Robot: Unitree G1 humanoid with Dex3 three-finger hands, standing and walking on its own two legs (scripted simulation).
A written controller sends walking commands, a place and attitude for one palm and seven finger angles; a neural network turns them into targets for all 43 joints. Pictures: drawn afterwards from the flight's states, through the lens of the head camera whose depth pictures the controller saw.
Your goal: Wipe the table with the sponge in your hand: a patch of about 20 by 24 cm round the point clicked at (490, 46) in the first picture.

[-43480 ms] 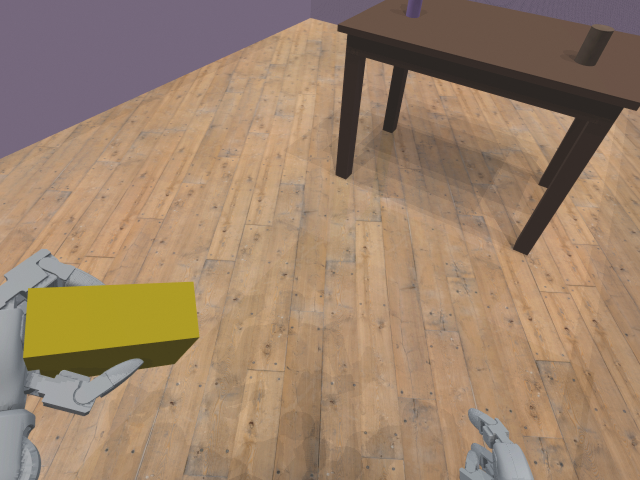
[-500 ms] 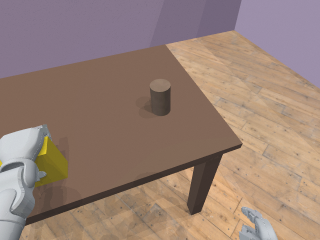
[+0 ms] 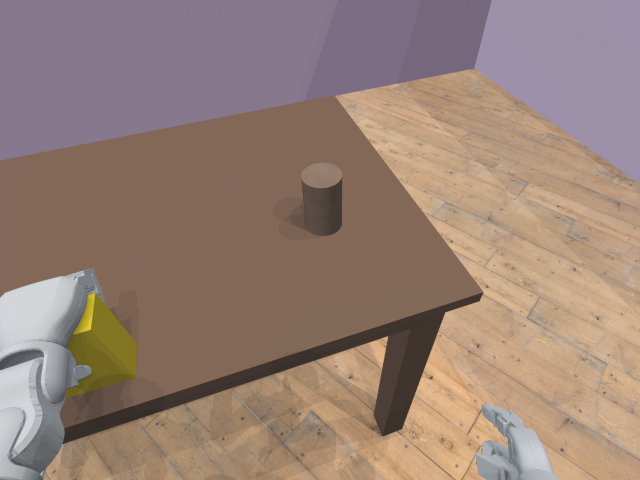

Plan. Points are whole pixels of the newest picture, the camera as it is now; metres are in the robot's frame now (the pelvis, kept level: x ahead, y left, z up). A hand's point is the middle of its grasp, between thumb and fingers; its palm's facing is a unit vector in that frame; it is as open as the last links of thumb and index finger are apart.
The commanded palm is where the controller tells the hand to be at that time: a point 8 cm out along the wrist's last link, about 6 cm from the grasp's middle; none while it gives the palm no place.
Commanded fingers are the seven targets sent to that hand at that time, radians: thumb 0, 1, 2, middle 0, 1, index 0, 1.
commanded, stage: lift the sponge slowly off the table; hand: left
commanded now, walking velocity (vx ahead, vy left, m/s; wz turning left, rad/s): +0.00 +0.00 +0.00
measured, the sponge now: (80, 358) +0.24 +0.36 +0.01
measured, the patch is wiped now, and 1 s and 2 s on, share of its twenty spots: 0.95 0.95 0.95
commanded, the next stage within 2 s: bring the sponge back beside the body in 1.90 s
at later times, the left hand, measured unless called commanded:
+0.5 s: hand (55, 351) +0.22 +0.34 +0.07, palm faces -0.04 -0.05 -1.00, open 9.7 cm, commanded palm +0.20 +0.34 +0.14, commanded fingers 0.00 0.10 1.30 -1.20 -1.60 -1.20 -1.60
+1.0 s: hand (55, 322) +0.24 +0.33 +0.11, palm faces -0.02 -0.03 -1.00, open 9.7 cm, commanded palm +0.20 +0.33 +0.18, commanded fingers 0.00 0.10 1.30 -1.20 -1.60 -1.20 -1.60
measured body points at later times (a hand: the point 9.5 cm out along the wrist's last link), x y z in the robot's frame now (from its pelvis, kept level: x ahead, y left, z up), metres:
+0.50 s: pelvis -0.01 +0.00 +0.00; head +0.00 -0.02 +0.45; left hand +0.22 +0.34 +0.13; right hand +0.21 -0.22 -0.09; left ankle +0.00 +0.07 -0.73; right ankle -0.06 -0.12 -0.73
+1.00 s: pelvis -0.03 -0.01 +0.01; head -0.03 -0.04 +0.46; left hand +0.23 +0.33 +0.16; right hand +0.19 -0.22 -0.09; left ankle +0.00 +0.07 -0.73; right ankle -0.06 -0.12 -0.73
